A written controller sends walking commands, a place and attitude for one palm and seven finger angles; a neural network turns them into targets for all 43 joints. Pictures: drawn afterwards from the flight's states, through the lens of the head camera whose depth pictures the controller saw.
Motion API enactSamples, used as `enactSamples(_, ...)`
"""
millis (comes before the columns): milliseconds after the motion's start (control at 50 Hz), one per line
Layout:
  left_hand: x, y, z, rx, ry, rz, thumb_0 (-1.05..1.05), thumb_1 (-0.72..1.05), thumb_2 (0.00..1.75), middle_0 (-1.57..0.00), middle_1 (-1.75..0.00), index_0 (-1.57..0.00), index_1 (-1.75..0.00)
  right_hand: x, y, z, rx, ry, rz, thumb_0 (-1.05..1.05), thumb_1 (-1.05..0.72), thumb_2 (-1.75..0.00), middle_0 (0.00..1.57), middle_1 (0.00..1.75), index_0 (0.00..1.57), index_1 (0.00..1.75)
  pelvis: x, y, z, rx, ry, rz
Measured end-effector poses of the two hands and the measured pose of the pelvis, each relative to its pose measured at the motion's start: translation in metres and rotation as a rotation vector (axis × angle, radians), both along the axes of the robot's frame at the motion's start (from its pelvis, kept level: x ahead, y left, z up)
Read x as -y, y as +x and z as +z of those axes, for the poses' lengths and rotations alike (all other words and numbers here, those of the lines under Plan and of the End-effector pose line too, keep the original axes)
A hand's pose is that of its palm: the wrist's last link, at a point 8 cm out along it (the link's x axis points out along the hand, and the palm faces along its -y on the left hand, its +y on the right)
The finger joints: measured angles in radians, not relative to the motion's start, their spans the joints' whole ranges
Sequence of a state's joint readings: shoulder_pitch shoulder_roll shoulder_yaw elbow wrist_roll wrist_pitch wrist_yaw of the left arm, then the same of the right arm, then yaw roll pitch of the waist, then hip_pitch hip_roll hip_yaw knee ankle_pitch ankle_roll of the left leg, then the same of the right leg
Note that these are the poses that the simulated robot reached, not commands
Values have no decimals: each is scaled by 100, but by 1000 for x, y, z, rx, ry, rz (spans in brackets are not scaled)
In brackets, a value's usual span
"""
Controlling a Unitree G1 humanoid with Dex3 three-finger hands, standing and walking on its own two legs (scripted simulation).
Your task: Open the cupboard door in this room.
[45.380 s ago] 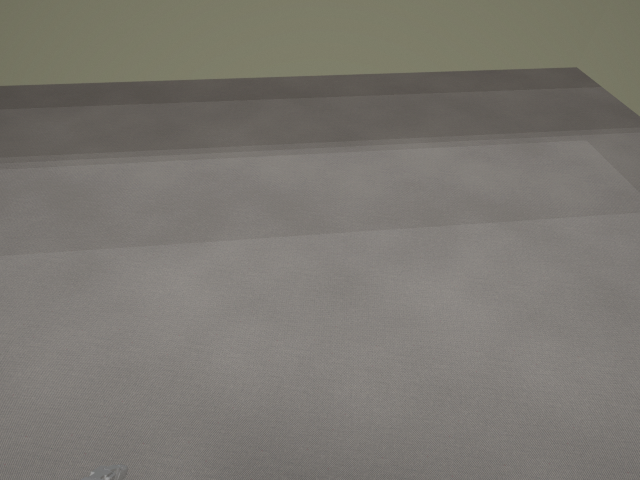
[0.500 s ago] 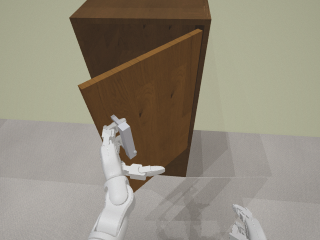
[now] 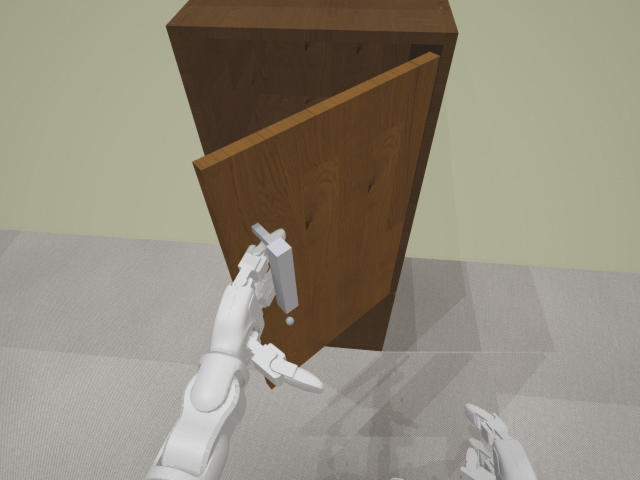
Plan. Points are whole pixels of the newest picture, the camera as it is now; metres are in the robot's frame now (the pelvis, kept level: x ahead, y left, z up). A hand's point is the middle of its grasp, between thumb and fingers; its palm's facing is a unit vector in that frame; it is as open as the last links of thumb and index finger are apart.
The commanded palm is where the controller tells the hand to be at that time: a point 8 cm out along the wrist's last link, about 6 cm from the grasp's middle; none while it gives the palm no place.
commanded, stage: slide the hand sideways off the handle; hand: left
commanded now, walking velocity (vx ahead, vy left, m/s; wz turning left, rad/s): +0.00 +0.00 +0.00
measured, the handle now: (274, 269) +0.36 +0.09 +0.07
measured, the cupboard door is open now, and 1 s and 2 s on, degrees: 46 47 47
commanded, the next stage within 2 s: draw the hand back to the body in 0.90 s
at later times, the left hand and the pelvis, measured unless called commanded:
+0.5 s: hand (260, 361) +0.24 +0.09 +0.07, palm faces -0.07 -1.00 +0.00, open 16.3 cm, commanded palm +0.21 +0.14 +0.07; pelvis +0.02 +0.00 -0.01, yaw +0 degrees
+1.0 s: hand (221, 393) +0.20 +0.12 +0.06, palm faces -0.04 -1.00 -0.03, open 16.3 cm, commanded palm +0.18 +0.17 +0.07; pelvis +0.02 -0.01 -0.02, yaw +0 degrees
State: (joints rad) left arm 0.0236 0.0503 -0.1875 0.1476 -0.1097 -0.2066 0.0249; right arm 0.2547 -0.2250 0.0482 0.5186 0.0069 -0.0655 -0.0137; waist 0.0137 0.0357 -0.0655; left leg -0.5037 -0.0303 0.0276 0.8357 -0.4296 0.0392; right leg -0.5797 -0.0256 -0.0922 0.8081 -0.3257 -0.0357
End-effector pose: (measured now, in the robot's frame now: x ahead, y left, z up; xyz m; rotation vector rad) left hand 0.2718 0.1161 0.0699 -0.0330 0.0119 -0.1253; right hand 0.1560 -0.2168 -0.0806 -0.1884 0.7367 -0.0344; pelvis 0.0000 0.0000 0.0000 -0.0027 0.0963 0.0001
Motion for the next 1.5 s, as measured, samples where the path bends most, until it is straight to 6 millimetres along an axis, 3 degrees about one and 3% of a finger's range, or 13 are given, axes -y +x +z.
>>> enactSamples(140,2,-16,-1,13,16,15,-2,-50,30,-12,-31,-14,-31,-5,4,5,20,0,5,1,-91,-89,20,30,20,30,-5,8,-3,-15,0,-18)
enactSamples(360,-22,-38,-4,-17,35,60,-2,-50,30,-14,-30,-15,-30,-11,28,7,62,-2,21,1,-91,-89,20,30,20,30,-5,19,-7,-34,-11,-11)
enactSamples(540,-27,-55,-3,-30,42,56,-2,-50,30,-15,-30,-15,-30,-9,42,7,96,2,39,1,-91,-89,20,30,20,30,-2,25,-12,-53,-12,-2)
enactSamples(1000,-62,-87,-7,-40,69,86,-2,-50,30,-15,-30,-15,-30,22,34,1,124,-42,2,1,-91,-89,20,30,20,30,14,18,-22,-69,-20,10)
enactSamples(1140,-59,-82,4,-9,87,56,-2,-50,30,-15,-30,-15,-30,18,31,4,143,-30,-13,1,-91,-89,20,30,20,30,12,17,-20,-57,-18,5)
enactSamples(1500,-107,-91,42,-4,116,117,-2,-48,31,-16,-30,-16,-30,2,44,27,201,-19,8,2,-91,-89,20,30,20,30,3,24,-1,19,-32,12)
